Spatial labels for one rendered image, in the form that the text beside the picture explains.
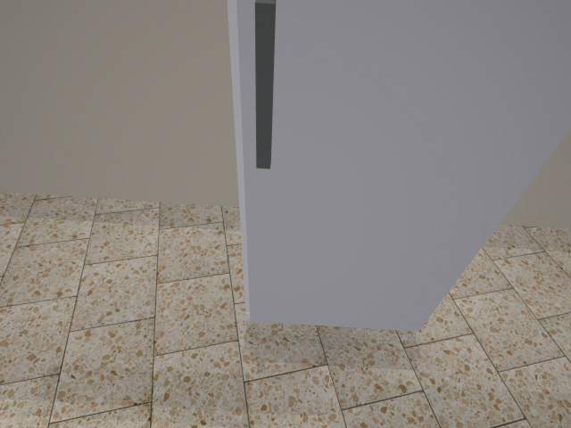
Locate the handle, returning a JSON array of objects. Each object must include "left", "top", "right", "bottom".
[{"left": 255, "top": 0, "right": 276, "bottom": 169}]

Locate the fridge door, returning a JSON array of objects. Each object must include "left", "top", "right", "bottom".
[{"left": 236, "top": 0, "right": 571, "bottom": 332}]

